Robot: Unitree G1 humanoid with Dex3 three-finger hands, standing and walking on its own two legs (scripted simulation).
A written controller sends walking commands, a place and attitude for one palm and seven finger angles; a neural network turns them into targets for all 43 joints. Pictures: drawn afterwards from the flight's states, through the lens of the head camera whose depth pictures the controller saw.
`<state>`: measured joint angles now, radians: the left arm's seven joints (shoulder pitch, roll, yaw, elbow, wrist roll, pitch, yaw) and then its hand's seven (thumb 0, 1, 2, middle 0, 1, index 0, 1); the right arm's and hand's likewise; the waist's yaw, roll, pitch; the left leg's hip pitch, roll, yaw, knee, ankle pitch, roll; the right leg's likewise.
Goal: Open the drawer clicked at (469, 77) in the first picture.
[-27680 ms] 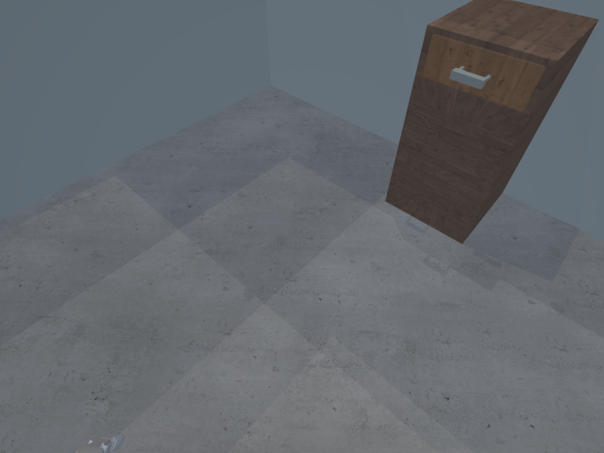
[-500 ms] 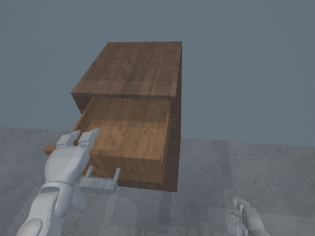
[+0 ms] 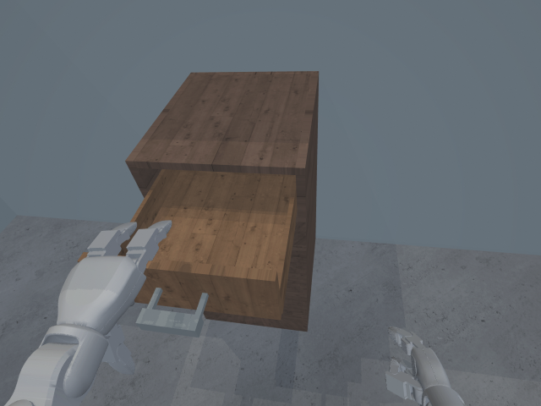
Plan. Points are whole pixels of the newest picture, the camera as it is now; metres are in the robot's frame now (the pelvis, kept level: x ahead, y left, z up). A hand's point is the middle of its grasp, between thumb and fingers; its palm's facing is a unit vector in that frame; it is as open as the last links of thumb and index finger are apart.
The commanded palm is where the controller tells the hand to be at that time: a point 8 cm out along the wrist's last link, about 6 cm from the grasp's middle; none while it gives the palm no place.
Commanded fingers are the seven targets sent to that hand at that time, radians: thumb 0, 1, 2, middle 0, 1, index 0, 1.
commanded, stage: draw the hand back to the body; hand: left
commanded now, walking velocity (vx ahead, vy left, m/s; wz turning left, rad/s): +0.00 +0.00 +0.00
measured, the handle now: (175, 309) +0.28 +0.22 -0.05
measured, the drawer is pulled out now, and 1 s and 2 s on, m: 0.25 0.25 0.25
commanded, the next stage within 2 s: step back with the hand held close in 1.48 s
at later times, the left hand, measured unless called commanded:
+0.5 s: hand (86, 317) +0.19 +0.25 +0.11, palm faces +0.07 -0.09 -0.99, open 16.2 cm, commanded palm +0.16 +0.26 +0.17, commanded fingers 0.00 -0.43 0.33 -0.15 -0.30 -0.15 -0.30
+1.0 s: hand (81, 294) +0.19 +0.23 +0.17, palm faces +0.33 -0.86 -0.39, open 12.5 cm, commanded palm +0.14 +0.28 +0.19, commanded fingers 0.00 0.44 0.70 -0.18 -0.30 -0.18 -0.30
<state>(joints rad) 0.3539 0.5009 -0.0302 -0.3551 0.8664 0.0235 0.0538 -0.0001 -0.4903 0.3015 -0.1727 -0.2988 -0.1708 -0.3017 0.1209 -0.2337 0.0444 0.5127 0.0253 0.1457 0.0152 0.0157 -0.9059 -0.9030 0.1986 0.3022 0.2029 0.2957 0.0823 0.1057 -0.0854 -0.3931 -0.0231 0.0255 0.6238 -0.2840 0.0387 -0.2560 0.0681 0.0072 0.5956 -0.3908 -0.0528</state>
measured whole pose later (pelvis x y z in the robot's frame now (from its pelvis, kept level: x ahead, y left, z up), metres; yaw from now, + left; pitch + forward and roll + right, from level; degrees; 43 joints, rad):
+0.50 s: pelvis -0.01 +0.01 +0.00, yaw +1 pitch +3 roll -1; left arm 0.48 0.56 0.09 -0.44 0.80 -0.02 0.07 0.00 -0.49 0.30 -0.17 -0.30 -0.17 -0.30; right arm 0.15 -0.26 0.02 0.50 0.03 0.13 0.01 0.02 -0.91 -0.90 0.20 0.30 0.20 0.30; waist 0.09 0.11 -0.08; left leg -0.41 -0.03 0.02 0.65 -0.29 0.05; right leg -0.26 0.06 0.00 0.60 -0.39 -0.04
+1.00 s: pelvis +0.01 +0.01 +0.01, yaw +1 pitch -1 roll +0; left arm 0.58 0.34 0.24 -0.51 -0.08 -0.10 0.10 0.00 0.11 0.56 -0.18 -0.30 -0.18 -0.30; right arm 0.21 -0.24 0.01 0.61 0.03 -0.10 -0.05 0.02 -0.90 -0.90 0.20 0.30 0.20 0.30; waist 0.04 0.06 -0.02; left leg -0.22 -0.05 0.01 0.47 -0.23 0.05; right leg -0.07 0.05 0.00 0.41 -0.33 -0.04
